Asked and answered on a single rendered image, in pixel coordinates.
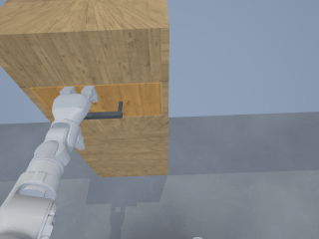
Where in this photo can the handle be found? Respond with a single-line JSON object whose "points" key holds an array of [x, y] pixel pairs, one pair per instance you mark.
{"points": [[105, 115]]}

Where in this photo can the robot left hand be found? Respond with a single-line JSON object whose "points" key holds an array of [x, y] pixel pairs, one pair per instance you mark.
{"points": [[69, 105]]}

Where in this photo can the drawer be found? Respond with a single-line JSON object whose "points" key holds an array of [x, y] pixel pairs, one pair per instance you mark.
{"points": [[139, 99]]}

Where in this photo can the cabinet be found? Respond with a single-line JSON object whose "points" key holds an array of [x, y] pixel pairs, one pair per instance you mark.
{"points": [[62, 43]]}

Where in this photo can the left robot forearm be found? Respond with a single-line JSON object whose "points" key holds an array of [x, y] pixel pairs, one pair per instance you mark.
{"points": [[42, 177]]}

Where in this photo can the left robot upper arm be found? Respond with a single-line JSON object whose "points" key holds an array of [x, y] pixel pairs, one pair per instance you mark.
{"points": [[28, 217]]}

